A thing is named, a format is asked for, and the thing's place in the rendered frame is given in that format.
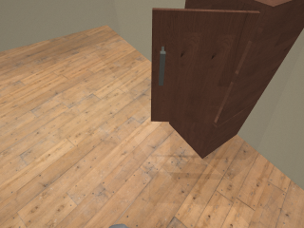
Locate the handle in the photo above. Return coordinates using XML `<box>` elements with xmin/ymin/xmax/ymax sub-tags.
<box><xmin>159</xmin><ymin>47</ymin><xmax>166</xmax><ymax>86</ymax></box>

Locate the cupboard door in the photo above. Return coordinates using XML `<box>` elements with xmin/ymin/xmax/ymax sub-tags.
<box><xmin>151</xmin><ymin>8</ymin><xmax>260</xmax><ymax>124</ymax></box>

